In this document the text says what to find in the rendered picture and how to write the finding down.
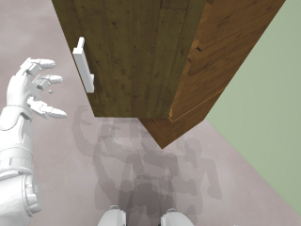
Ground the right robot thigh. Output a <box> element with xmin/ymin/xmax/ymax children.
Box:
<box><xmin>161</xmin><ymin>212</ymin><xmax>194</xmax><ymax>226</ymax></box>

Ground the handle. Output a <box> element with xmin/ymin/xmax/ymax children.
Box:
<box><xmin>72</xmin><ymin>37</ymin><xmax>94</xmax><ymax>93</ymax></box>

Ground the robot left forearm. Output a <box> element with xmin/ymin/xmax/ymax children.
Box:
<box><xmin>0</xmin><ymin>105</ymin><xmax>35</xmax><ymax>181</ymax></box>

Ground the cupboard door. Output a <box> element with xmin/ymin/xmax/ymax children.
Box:
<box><xmin>51</xmin><ymin>0</ymin><xmax>207</xmax><ymax>119</ymax></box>

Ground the left robot hand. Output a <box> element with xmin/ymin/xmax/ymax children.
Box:
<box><xmin>7</xmin><ymin>57</ymin><xmax>68</xmax><ymax>120</ymax></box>

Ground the left robot upper arm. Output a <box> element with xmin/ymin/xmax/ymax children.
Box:
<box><xmin>0</xmin><ymin>174</ymin><xmax>43</xmax><ymax>226</ymax></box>

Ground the right robot shin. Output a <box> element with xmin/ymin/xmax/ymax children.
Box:
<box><xmin>166</xmin><ymin>208</ymin><xmax>176</xmax><ymax>214</ymax></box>

